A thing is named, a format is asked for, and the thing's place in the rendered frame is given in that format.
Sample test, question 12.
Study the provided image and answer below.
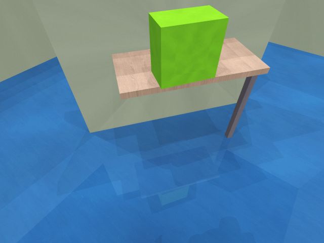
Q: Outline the carton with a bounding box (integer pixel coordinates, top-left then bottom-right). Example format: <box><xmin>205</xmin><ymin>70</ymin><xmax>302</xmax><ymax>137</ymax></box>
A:
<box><xmin>148</xmin><ymin>5</ymin><xmax>229</xmax><ymax>89</ymax></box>

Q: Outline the table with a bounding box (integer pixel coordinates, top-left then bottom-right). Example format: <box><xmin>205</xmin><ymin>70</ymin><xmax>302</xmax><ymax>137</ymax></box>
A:
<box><xmin>112</xmin><ymin>38</ymin><xmax>270</xmax><ymax>138</ymax></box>

